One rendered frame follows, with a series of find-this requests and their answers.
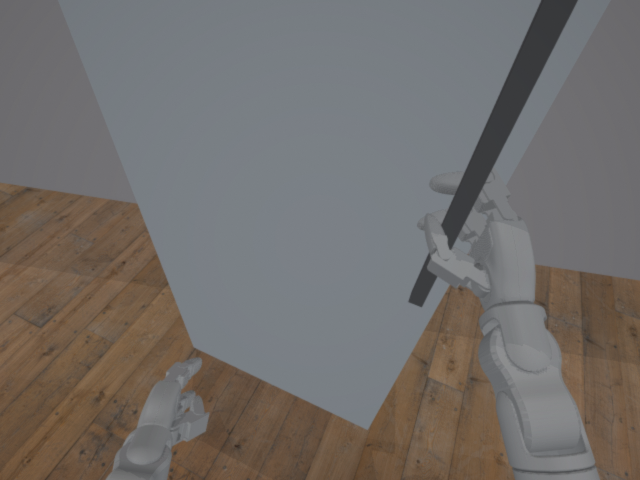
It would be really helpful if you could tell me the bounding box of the robot right forearm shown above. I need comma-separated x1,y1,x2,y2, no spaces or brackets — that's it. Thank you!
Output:
478,301,600,480

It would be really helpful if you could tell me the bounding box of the handle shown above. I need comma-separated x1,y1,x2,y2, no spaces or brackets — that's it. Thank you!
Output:
408,0,578,307

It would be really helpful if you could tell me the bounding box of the fridge door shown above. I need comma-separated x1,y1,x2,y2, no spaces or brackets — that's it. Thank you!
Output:
58,0,611,430

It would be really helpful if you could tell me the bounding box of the left robot hand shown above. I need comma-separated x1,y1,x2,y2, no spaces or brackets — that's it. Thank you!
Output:
137,357,209,446

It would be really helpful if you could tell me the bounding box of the robot left forearm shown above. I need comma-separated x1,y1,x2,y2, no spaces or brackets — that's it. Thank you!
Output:
105,425,173,480

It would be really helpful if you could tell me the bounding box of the right robot hand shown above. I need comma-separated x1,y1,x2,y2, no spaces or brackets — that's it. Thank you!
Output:
417,168,536,311

